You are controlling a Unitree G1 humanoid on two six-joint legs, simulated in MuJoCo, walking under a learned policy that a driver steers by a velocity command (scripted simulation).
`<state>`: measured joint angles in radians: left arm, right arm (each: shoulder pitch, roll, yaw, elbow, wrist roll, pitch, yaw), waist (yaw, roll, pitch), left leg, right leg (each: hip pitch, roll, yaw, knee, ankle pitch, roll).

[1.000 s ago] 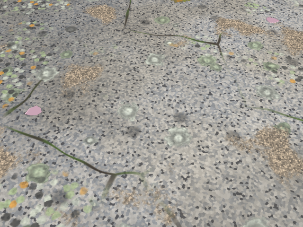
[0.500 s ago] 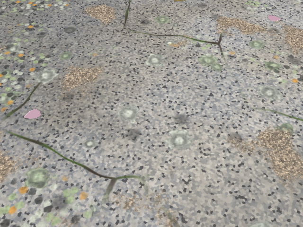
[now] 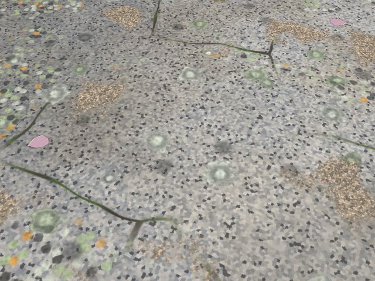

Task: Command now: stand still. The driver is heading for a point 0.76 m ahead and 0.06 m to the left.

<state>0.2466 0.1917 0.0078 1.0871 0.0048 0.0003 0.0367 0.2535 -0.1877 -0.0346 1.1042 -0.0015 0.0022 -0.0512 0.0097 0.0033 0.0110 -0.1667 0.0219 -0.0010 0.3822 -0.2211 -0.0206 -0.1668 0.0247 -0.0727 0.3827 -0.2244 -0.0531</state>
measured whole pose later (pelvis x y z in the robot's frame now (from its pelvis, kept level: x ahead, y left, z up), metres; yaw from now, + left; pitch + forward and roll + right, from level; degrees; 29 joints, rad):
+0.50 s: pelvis +0.01 +0.00 +0.00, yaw +0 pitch +1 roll +0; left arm 0.28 0.19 0.01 1.08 0.00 0.00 0.04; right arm 0.27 -0.18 -0.03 1.11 0.00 0.00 -0.05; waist 0.01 0.00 0.01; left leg -0.16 0.03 0.00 0.38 -0.23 -0.03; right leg -0.16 0.03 -0.07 0.38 -0.23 -0.06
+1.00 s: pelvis +0.11 +0.08 -0.01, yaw +1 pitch +2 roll -1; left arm 0.36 0.27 0.03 1.01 -0.04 -0.07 0.00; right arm 0.29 -0.22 -0.05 1.04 0.00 -0.11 0.02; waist -0.02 -0.04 -0.04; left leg -0.34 0.02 0.08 0.60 -0.29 0.05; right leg -0.34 -0.02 0.04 1.06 -0.40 -0.08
